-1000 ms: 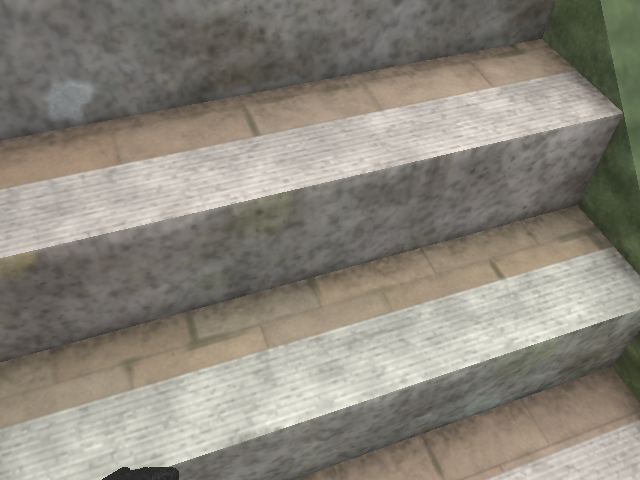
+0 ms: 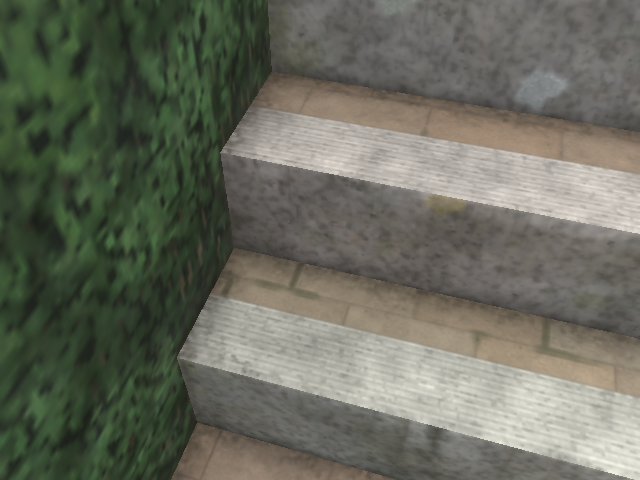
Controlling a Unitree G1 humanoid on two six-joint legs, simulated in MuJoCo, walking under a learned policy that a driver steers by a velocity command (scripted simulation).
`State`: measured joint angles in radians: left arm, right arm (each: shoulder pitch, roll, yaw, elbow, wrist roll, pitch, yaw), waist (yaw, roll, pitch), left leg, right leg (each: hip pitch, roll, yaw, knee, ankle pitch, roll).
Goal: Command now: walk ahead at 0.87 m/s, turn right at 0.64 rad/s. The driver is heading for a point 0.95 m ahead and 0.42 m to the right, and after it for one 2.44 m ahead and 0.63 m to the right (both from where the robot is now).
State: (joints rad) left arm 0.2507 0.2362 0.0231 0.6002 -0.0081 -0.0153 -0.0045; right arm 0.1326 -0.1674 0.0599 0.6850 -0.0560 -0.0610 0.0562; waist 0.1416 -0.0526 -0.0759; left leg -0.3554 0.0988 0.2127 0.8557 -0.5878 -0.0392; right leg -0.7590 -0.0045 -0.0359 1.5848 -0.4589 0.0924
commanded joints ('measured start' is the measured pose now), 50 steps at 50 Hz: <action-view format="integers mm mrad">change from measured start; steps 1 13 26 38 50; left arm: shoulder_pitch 447 -207 -232 -526 209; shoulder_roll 148 162 -50 -44 129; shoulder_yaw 52 26 -40 -30 65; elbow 51 -70 -215 -242 243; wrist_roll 51 25 -46 -54 40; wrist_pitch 42 -68 88 45 -7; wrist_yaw -10 46 12 -74 -28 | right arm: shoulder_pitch -408 147 193 270 -119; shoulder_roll -159 -136 -209 -306 -70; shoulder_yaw -67 -74 -124 -171 -21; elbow -228 -268 -22 -41 -41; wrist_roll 29 69 19 53 90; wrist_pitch -52 59 -13 97 -30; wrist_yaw -45 -84 -167 -211 -64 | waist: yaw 248 -392 -137 -259 22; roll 183 -60 -25 184 -120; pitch -83 -61 195 164 -294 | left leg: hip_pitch -59 296 23 573 -884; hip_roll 203 -37 331 272 -98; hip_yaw -115 -191 -446 9 -269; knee -140 210 -545 -656 1434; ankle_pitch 994 83 24 612 -234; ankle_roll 183 24 174 147 -39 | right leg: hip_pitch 435 -157 -644 -430 1468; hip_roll -29 -67 -153 -181 -361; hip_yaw -33 376 203 -87 305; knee -594 -836 581 -268 -1079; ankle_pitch -29 706 371 153 1405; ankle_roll -87 -246 10 2 -416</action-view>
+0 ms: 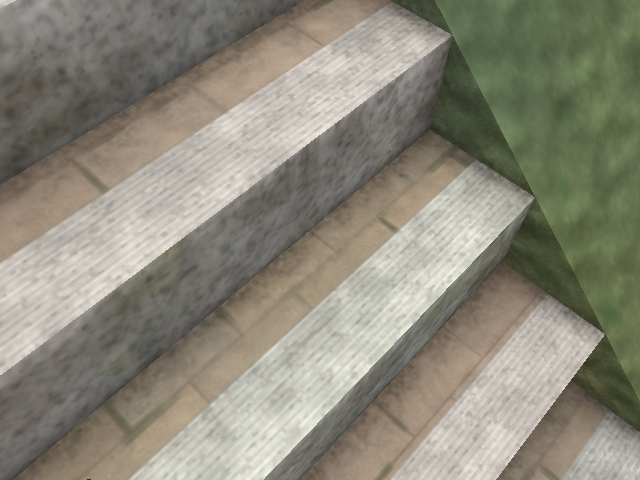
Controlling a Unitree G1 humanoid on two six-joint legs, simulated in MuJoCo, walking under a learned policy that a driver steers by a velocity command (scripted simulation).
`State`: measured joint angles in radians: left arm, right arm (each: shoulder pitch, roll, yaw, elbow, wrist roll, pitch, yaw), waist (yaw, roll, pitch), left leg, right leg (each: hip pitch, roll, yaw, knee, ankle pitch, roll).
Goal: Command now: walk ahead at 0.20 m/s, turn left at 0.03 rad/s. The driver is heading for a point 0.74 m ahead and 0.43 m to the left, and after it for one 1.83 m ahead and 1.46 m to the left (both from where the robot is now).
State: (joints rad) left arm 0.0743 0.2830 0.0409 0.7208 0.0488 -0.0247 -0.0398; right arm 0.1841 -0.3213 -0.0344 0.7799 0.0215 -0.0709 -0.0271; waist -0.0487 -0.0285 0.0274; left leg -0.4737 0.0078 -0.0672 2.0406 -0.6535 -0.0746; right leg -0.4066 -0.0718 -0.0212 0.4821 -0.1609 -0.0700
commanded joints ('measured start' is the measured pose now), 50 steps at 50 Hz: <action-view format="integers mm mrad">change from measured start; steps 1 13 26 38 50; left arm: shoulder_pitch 264 246 314 312 321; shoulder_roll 6 87 16 10 305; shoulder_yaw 19 28 -21 -73 1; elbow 135 -64 -28 97 156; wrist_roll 10 -63 17 46 -51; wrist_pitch -9 -46 -93 -54 -7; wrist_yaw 6 9 99 104 121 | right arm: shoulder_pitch -141 -158 -84 -326 -169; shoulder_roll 162 80 127 211 43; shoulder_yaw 99 -8 32 86 62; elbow -158 -114 -348 -310 -347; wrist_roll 24 10 -6 -16 33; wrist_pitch -3 18 21 72 73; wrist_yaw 38 -4 87 45 91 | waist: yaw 117 165 54 47 -127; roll -137 129 -14 -3 -203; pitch -352 59 -49 34 -254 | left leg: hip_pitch -644 322 -554 -1024 -164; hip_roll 24 159 10 23 -109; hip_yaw -4 -353 -74 70 424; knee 304 -1138 102 332 -507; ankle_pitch -200 968 680 729 -54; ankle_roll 18 205 143 123 244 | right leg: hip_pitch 880 -704 111 103 419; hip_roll -302 -9 -319 -331 -307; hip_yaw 254 109 405 -177 -415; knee -30 1277 -164 -260 -155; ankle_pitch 1052 -766 -558 -254 1837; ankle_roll -228 171 -8 -2 -118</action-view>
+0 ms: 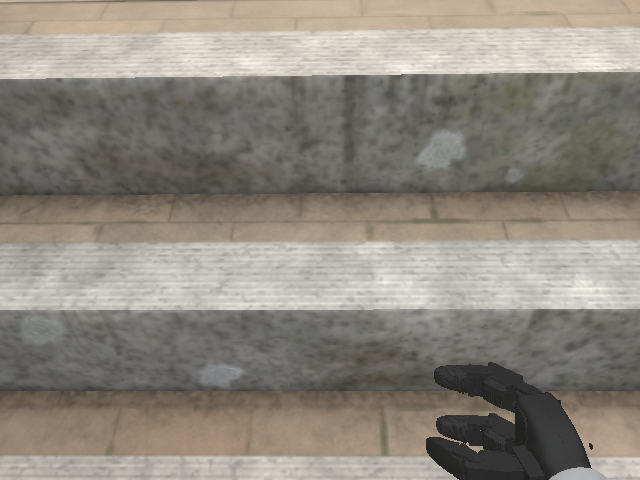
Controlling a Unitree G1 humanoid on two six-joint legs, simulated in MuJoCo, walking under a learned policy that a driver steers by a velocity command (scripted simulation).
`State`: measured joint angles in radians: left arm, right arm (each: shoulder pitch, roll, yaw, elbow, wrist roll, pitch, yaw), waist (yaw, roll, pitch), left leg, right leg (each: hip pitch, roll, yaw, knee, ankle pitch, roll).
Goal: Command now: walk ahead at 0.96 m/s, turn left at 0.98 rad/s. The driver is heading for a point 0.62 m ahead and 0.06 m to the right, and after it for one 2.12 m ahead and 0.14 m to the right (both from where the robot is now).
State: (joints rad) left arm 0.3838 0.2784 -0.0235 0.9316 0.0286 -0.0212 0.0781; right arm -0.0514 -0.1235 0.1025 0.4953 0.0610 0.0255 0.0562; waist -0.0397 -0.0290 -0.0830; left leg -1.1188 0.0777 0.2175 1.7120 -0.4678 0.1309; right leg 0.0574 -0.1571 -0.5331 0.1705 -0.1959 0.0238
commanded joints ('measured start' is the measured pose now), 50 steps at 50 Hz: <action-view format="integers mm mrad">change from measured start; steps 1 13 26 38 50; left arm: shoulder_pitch -101 -466 -181 -201 308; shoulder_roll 377 -154 -77 -16 -120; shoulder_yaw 87 -123 22 105 37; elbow -122 -617 -155 -349 -160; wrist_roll -38 48 -11 -71 43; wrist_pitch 7 -73 -63 -132 -28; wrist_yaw -12 -135 -87 -112 -172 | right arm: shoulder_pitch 289 327 95 196 -199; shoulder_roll -237 -124 42 -205 110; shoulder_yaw -117 -59 49 -100 -36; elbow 4 218 -97 41 -90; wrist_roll -24 -116 -126 -114 -98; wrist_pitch -25 -140 -191 -132 -183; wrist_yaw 9 -76 27 -49 -35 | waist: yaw -204 117 -109 -23 178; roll -241 -52 105 536 -281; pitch -260 -40 97 -337 96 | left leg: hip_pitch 605 491 -186 1415 182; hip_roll -221 -94 11 394 -172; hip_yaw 56 -583 -322 -747 -189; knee -375 -1266 596 -902 551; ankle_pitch -349 373 353 928 28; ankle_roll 63 18 -142 159 -13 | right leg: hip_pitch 78 -874 -579 -1423 -215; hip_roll -243 177 -7 345 253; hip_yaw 140 432 1197 701 724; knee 377 1717 104 2006 555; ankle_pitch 1919 7 -167 -453 270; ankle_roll -270 -43 -325 91 -204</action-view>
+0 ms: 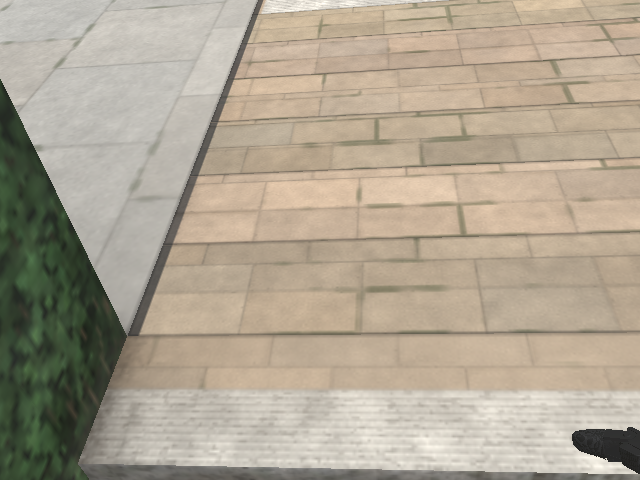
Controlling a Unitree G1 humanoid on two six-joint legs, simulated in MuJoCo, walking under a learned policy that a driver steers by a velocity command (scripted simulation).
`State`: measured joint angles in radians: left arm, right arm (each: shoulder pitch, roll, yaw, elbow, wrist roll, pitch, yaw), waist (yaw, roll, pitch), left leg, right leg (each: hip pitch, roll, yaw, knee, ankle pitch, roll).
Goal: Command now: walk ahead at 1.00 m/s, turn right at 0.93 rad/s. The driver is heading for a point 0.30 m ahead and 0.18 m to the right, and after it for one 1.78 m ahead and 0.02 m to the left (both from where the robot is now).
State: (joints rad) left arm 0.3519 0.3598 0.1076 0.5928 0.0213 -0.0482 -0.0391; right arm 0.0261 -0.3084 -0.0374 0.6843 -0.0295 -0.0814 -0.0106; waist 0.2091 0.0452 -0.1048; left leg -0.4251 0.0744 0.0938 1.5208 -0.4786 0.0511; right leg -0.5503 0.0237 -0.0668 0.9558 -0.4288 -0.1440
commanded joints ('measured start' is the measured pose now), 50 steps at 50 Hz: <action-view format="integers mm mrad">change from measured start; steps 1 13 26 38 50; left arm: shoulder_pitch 164 8 -128 -181 153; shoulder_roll -159 -57 -104 -64 -70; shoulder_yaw -88 -86 -128 -62 -65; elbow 81 155 -178 -30 295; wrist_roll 5 -24 -55 -47 42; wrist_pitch -16 27 78 34 42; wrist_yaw -40 85 -29 -12 50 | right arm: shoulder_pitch -127 -405 12 303 62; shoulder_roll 273 302 94 5 290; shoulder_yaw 111 202 10 -34 67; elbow -337 -482 -26 -52 -7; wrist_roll -27 -37 92 67 87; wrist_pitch -85 -41 44 81 50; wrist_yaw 58 -11 -52 -37 -10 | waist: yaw -216 -240 -75 -263 -138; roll -296 -57 -35 -90 -235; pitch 73 138 159 110 -139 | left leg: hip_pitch -648 -596 -226 45 -661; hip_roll -182 -13 221 8 -27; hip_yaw -180 18 -606 -37 -76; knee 700 309 -957 -442 657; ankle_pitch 68 124 -360 -5 -244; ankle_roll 34 -14 94 -26 -151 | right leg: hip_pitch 397 -151 -474 309 742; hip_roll -33 -99 -129 -108 -429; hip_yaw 703 549 323 -47 323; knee -490 -914 947 -671 -531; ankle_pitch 182 116 196 996 1275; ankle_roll -111 -131 138 167 -67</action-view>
